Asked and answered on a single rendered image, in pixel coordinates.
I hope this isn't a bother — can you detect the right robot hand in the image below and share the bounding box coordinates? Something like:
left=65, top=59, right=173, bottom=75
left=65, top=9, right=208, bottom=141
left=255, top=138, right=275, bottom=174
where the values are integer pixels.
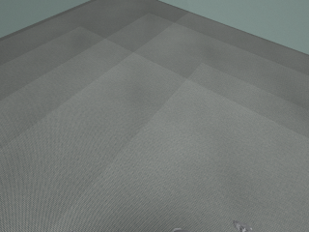
left=233, top=220, right=255, bottom=232

